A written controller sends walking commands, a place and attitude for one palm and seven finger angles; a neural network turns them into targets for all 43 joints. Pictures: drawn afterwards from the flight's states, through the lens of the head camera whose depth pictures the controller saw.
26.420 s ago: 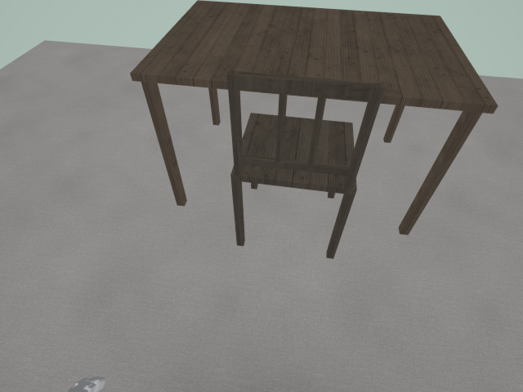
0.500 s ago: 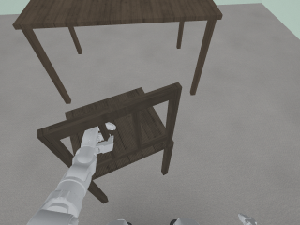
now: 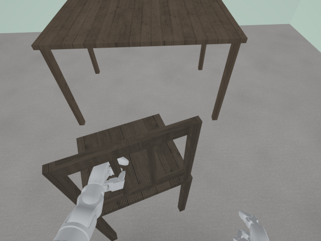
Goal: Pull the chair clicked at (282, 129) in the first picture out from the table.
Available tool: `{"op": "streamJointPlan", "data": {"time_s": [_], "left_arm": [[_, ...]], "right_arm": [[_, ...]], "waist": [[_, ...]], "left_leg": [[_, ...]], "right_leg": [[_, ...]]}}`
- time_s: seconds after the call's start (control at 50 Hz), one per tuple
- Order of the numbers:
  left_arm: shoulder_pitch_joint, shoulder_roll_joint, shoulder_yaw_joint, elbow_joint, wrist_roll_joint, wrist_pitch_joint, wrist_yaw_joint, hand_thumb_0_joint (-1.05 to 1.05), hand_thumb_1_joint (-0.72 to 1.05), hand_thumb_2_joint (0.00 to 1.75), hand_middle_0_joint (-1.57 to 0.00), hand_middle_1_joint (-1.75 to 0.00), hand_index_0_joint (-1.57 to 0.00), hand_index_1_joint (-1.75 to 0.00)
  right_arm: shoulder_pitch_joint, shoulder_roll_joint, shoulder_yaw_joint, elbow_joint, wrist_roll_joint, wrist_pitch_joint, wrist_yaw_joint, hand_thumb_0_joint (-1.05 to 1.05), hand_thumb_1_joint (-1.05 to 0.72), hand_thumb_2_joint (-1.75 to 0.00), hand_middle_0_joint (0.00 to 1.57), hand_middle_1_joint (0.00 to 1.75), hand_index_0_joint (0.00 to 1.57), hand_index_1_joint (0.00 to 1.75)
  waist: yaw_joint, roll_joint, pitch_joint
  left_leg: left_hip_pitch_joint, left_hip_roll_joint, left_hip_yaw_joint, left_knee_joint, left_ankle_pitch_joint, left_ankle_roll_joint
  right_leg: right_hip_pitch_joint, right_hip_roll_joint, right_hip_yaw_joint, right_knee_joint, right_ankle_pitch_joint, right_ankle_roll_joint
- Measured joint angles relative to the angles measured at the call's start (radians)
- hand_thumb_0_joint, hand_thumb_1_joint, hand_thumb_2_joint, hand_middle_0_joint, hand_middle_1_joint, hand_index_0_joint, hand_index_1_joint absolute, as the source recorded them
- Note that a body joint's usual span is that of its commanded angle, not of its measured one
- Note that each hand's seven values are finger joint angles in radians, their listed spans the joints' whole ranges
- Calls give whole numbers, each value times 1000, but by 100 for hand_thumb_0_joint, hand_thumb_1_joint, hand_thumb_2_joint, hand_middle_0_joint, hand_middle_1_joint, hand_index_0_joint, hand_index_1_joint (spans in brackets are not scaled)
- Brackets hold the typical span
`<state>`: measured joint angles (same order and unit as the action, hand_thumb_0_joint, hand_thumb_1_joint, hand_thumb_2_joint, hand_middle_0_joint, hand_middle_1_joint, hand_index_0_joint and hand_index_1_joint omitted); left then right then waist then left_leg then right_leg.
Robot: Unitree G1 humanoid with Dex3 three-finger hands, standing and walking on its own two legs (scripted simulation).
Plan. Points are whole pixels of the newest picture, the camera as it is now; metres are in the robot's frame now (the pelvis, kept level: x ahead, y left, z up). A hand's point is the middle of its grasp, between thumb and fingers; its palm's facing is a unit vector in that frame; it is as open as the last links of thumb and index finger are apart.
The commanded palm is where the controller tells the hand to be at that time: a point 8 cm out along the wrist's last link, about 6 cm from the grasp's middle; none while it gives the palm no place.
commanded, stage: stop walking, hand still on the chair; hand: left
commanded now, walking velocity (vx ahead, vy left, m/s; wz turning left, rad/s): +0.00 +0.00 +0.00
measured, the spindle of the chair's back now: (119, 176) +0.32 +0.15 -0.11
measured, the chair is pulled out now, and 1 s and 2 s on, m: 0.60 0.60 0.60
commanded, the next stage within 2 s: open the thumb and straighten the fingers in 0.26 s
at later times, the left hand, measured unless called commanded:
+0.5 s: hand (119, 178) +0.29 +0.14 -0.04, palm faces -0.03 -0.98 -0.21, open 6.0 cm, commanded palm +0.27 +0.18 -0.03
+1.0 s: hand (112, 178) +0.29 +0.16 -0.05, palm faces -0.03 -0.97 -0.22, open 16.3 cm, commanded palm +0.27 +0.20 -0.03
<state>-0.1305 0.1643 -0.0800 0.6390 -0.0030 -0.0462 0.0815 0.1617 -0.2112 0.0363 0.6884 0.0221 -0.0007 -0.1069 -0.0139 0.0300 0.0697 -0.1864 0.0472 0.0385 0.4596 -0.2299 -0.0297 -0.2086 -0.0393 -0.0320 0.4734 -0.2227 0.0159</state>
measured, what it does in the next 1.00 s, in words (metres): stands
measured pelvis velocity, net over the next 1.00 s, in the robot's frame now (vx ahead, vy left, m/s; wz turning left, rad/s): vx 0.02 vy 0.01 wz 0.04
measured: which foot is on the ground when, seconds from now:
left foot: down 0.00-1.00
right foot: down 0.00-1.00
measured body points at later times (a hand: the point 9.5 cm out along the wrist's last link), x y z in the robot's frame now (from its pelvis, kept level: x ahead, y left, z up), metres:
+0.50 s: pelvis +0.01 +0.00 +0.00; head +0.02 -0.01 +0.44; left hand +0.28 +0.19 -0.03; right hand +0.14 -0.25 -0.11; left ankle +0.01 +0.14 -0.74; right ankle +0.02 -0.13 -0.74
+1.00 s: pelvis +0.02 +0.01 -0.03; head +0.05 -0.01 +0.42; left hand +0.29 +0.21 -0.03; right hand +0.18 -0.24 -0.12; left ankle +0.01 +0.14 -0.74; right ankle +0.02 -0.13 -0.74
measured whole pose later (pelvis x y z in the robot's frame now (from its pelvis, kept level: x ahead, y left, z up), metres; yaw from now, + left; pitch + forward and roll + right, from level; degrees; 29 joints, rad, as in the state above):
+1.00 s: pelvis +0.02 +0.01 -0.03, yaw +2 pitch +7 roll +0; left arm 0.05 0.20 -0.03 0.27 -0.02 0.14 0.00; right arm 0.23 -0.27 0.02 0.58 0.03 -0.09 -0.05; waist -0.04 0.05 -0.08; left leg -0.49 0.03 0.00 0.75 -0.38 -0.02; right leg -0.48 -0.07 -0.05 0.74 -0.38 0.03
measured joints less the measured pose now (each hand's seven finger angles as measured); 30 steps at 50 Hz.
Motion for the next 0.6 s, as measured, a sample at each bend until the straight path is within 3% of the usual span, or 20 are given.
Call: {"op": "streamJointPlan", "data": {"time_s": [0.18,0.38,0.44,0.52,0.6], "left_arm": [[47,7,6,-62,-3,27,8,9,66,81,-15,-116,-48,-144],[70,14,8,-92,-4,30,11,9,66,80,-14,-117,-48,-144],[85,21,11,-105,-13,34,0,9,64,80,-15,-118,-48,-143],[105,39,25,-173,-18,60,-27,7,53,75,-21,-122,-49,-144],[103,40,23,-211,-13,85,-27,5,27,61,-27,-127,-49,-144]], "right_arm": [[-16,-23,-13,-41,1,26,-2,1,-90,-90,20,30,20,30],[19,-9,-2,-36,0,43,-1,1,-90,-90,20,30,20,30],[40,-14,2,-30,25,44,35,1,-90,-90,20,30,20,30],[64,-28,-6,-37,29,12,68,1,-90,-90,20,30,20,30],[81,-50,-21,-51,22,-21,78,1,-90,-90,20,30,20,30]], "waist": [[-4,-16,-9],[-13,-21,-11],[-39,-21,-57],[-51,-20,-86],[-52,-7,-102]], "left_leg": [[16,7,-6,-15,-2,-7],[14,11,-8,-21,0,-8],[-45,1,-25,10,-8,-5],[-124,-2,-32,86,-42,-1],[-190,-4,-34,153,-73,3]], "right_leg": [[17,7,-7,-14,-4,-6],[21,11,-10,-30,2,-8],[-31,0,-26,4,-14,-6],[-105,-6,-30,74,-47,-5],[-166,-10,-28,133,-73,-1]]}}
